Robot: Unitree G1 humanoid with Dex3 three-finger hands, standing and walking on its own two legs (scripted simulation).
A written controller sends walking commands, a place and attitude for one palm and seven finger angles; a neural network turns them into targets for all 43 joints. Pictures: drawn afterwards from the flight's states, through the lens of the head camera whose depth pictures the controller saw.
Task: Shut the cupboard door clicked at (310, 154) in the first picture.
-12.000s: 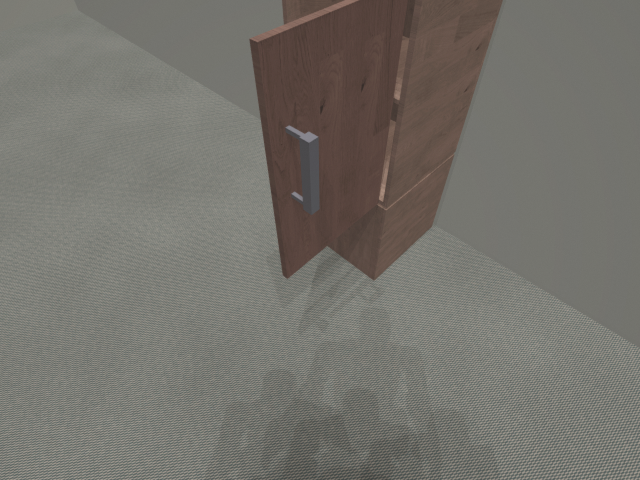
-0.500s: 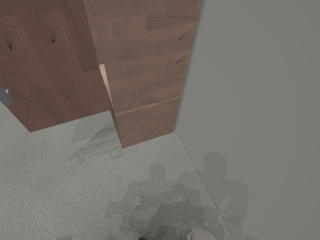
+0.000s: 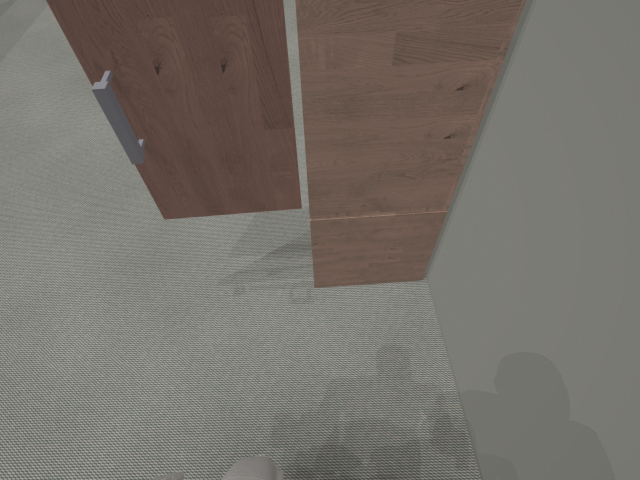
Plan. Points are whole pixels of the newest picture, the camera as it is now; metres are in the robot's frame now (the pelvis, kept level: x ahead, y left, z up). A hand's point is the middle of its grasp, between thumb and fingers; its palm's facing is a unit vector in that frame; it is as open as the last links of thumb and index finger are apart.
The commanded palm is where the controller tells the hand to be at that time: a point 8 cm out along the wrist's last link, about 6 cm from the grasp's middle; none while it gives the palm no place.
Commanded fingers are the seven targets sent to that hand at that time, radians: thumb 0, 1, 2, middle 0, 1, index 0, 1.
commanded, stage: turn to face it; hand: left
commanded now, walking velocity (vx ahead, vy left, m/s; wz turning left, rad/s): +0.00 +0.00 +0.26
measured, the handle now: (123, 119) +0.74 +0.43 +0.00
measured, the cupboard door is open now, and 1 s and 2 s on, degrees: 91 91 91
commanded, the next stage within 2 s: take the last steps up to it in 0.04 s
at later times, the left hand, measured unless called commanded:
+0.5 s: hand out of the picture +0.05 +0.23 -0.16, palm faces +0.12 -0.97 -0.23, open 7.4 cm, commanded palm none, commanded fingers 0.00 0.90 0.90 -0.20 -0.30 -0.20 -0.30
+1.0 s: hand out of the picture +0.07 +0.19 -0.17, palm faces +0.29 -0.94 -0.16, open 7.3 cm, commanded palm none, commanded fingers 0.00 0.90 0.90 -0.20 -0.30 -0.20 -0.30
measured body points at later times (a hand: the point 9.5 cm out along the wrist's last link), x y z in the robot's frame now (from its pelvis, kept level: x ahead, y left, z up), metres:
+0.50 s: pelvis +0.03 +0.03 +0.00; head +0.06 +0.03 +0.45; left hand +0.05 +0.28 -0.14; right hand +0.09 -0.20 -0.16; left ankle -0.02 +0.13 -0.74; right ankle +0.05 -0.09 -0.71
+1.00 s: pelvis +0.18 +0.06 -0.01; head +0.23 +0.06 +0.44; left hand +0.06 +0.24 -0.15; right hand +0.30 -0.14 -0.17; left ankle +0.27 +0.21 -0.72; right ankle +0.08 -0.07 -0.74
